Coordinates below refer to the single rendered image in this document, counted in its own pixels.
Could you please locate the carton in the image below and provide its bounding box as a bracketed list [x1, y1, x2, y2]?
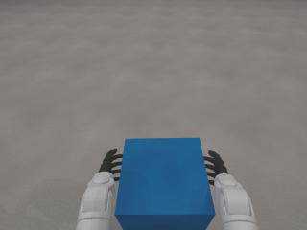
[114, 137, 216, 230]

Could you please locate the left robot hand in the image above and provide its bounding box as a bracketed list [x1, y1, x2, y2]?
[99, 149, 123, 182]

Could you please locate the robot left forearm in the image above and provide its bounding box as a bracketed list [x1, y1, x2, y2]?
[76, 171, 115, 230]

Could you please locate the robot right forearm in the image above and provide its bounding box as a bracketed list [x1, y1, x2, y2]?
[214, 173, 259, 230]

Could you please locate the right robot hand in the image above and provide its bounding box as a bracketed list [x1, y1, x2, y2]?
[203, 150, 228, 186]

